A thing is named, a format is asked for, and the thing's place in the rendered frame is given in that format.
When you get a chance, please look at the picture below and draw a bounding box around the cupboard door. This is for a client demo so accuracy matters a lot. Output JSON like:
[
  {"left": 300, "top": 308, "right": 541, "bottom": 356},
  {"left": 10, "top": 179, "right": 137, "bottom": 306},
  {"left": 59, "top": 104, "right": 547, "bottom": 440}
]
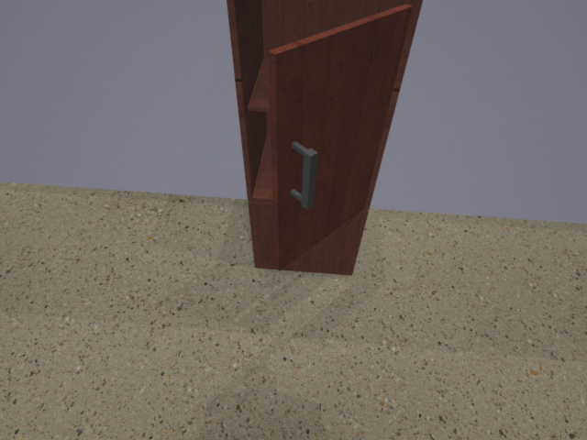
[{"left": 268, "top": 4, "right": 413, "bottom": 271}]

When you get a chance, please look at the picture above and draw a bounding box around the handle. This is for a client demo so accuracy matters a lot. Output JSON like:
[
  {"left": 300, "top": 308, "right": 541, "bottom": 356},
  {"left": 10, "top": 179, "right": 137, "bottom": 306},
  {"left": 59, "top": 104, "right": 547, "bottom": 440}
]
[{"left": 291, "top": 141, "right": 318, "bottom": 210}]

